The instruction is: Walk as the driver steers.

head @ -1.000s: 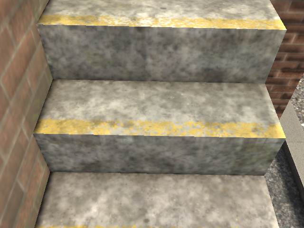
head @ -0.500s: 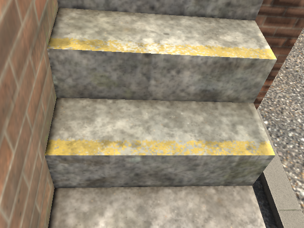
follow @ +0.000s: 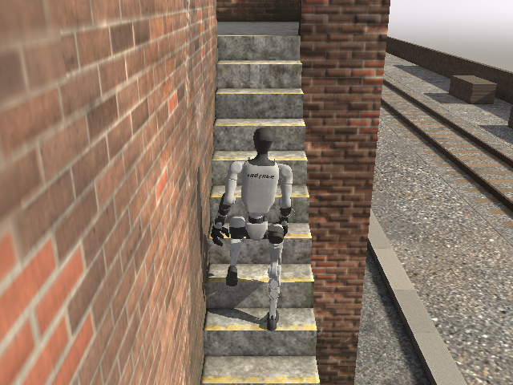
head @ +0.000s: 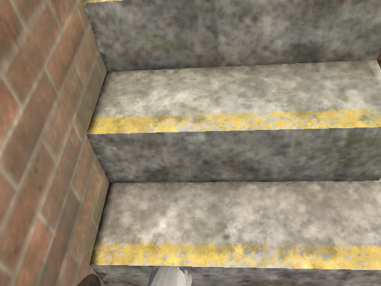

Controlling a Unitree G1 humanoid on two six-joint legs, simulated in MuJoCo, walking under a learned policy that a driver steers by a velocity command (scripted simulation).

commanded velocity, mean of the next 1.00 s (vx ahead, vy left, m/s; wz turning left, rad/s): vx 0.48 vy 0.00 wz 0.00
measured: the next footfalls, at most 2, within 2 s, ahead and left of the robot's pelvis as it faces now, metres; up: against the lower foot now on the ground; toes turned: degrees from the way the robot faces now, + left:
left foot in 0.34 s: +0.17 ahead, +0.21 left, +0.21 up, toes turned +8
right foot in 1.00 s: +0.00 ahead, -0.14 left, +0.00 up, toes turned -1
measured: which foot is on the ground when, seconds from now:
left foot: up 0.00-0.32, down 0.34-0.96, up 0.98-1.00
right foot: down 0.00-0.36, up 0.38-0.98, down 1.00-1.00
